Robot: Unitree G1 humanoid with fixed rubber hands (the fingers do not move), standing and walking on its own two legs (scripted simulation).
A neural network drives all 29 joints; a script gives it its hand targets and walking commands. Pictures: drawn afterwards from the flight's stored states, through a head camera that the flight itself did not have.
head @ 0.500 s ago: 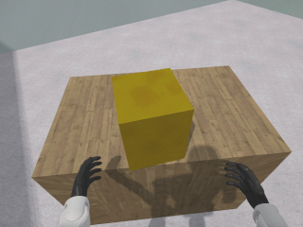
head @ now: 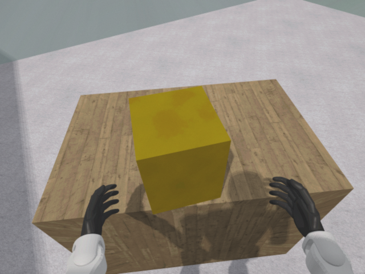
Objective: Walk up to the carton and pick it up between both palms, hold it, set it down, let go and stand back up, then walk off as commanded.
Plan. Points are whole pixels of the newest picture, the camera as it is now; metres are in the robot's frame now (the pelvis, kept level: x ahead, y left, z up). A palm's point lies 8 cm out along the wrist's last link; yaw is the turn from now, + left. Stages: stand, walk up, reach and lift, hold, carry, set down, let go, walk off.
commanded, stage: reach and lift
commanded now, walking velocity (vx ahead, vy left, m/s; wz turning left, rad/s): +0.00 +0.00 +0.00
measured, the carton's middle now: (177, 150) +0.43 +0.06 +0.01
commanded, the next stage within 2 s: none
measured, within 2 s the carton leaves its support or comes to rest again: neither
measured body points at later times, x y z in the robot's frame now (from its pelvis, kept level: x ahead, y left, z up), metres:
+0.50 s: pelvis +0.00 +0.00 +0.00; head +0.00 +0.00 +0.45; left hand +0.29 +0.23 +0.09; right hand +0.32 -0.19 +0.09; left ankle -0.01 +0.14 -0.74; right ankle +0.02 -0.14 -0.74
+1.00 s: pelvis -0.01 +0.00 +0.00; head -0.01 +0.00 +0.45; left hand +0.34 +0.23 +0.14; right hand +0.39 -0.17 +0.14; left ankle -0.01 +0.14 -0.74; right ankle +0.02 -0.14 -0.74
